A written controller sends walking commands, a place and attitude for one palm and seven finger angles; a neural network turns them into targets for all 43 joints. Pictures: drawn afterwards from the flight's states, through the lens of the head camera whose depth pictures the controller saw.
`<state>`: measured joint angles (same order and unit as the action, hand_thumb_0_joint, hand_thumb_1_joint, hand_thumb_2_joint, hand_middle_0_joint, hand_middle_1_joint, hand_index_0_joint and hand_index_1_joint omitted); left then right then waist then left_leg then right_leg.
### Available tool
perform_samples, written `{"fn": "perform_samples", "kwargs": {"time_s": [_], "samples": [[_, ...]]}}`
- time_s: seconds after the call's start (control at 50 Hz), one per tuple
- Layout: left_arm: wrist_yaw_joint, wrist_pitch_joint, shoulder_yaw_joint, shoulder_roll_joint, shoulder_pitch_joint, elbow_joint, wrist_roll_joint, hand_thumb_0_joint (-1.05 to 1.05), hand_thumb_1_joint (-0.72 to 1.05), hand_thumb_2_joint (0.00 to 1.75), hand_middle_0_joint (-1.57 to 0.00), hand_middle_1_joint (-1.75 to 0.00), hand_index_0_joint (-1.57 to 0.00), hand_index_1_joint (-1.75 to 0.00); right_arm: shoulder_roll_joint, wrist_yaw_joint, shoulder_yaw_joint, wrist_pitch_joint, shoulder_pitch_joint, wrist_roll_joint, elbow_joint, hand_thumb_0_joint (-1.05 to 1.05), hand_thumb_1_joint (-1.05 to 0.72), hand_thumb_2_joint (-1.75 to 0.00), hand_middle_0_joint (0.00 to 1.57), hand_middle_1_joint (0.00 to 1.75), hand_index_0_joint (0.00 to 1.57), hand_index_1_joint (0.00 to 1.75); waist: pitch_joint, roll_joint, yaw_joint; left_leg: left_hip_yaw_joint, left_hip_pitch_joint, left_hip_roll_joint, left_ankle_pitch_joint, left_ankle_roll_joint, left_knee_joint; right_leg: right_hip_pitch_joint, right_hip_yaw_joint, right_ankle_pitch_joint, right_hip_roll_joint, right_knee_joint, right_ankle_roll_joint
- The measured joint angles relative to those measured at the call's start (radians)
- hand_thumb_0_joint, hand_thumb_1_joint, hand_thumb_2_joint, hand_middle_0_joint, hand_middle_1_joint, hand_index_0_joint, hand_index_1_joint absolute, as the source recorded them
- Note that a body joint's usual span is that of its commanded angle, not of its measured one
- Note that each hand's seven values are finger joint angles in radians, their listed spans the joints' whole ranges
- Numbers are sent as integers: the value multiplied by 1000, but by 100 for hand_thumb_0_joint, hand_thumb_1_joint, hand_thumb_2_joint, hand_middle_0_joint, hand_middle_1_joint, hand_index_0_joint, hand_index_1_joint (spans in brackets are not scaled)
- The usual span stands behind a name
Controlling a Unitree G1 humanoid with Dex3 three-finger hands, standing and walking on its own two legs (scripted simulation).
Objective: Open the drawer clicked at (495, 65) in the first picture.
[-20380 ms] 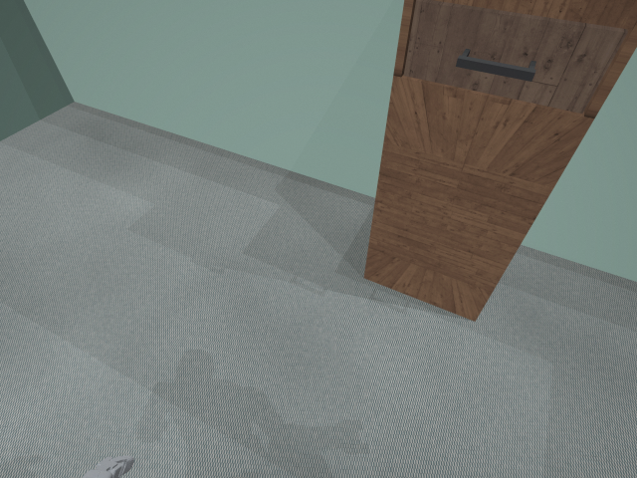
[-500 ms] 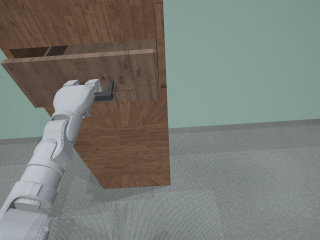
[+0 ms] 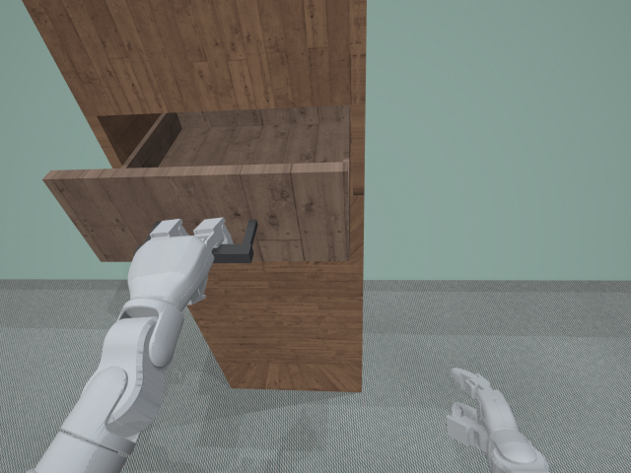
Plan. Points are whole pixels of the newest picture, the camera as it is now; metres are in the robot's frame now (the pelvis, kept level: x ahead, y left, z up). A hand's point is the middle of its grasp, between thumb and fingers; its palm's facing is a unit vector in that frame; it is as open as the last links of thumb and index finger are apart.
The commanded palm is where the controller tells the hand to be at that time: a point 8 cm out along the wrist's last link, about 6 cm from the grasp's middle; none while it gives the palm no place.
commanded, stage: pull the drawer open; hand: left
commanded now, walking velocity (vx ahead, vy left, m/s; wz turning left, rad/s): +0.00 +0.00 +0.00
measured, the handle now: (199, 241) +0.36 +0.19 +0.14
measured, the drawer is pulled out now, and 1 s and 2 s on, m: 0.16 0.30 0.30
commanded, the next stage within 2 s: open the thumb to release the handle in 0.86 s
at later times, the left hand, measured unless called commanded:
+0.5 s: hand (166, 368) +0.20 +0.18 +0.11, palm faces +0.08 -0.15 -0.99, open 5.5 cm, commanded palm +0.14 +0.20 +0.17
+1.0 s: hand (150, 400) +0.16 +0.18 +0.11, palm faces +0.10 -0.12 -0.99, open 5.6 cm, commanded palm +0.14 +0.19 +0.17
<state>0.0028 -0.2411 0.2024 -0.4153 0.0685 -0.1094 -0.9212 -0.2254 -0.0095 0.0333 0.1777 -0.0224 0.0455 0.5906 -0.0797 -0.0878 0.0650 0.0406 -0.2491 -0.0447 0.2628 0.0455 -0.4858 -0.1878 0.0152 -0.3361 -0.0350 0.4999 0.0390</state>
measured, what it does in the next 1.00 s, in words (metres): stands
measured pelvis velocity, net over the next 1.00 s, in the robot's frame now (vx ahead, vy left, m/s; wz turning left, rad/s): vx -0.03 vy -0.03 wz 0.01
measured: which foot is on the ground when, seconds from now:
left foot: down 0.00-1.00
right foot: down 0.00-1.00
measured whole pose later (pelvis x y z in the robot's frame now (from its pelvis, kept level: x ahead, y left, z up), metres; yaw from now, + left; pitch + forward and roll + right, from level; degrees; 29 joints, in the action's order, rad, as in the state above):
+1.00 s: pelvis -0.03 -0.03 +0.00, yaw +1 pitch -2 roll +1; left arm -0.09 -0.07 0.06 -0.49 -0.44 -0.46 -0.86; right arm -0.25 0.01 0.03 0.09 -0.09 0.01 0.62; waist -0.05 -0.12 0.10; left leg 0.02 -0.25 -0.01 0.25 0.01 -0.53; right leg -0.19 -0.01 -0.32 -0.07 0.53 0.07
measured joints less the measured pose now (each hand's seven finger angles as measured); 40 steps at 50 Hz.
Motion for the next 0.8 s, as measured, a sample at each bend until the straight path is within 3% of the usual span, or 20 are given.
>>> {"fn": "perform_samples", "kwargs": {"time_s": [0.26,0.56,0.68,0.8], "samples": [[-10,60,-86,-45,-265,-219,38,3,77,80,-30,-135,-40,-130,-10,-16,14,-7,-30,-19,14,1,-91,-90,20,30,20,30,23,-13,7,1,26,18,-3,-19,7,21,2,5,-18,-3,18],[-75,112,-175,-83,-546,-391,86,2,76,80,-31,-135,-40,-131,-54,-4,-6,-36,-64,-23,-4,2,-91,-90,20,30,19,30,18,-18,1,5,-2,40,4,-37,-34,-12,5,0,-39,40,34],[-93,132,-192,-100,-630,-437,96,2,76,80,-32,-135,-39,-131,-57,2,-5,-49,-65,-25,-20,2,-91,-90,20,30,19,30,13,-20,5,4,-10,47,8,-40,-52,-17,3,0,-46,51,37],[-101,158,-184,-98,-604,-412,82,1,76,80,-33,-135,-38,-130,-48,12,-9,-67,-61,-34,-12,2,-91,-90,20,30,19,30,20,-28,15,-6,-18,46,5,-39,-63,-18,-7,4,-45,54,38]]}}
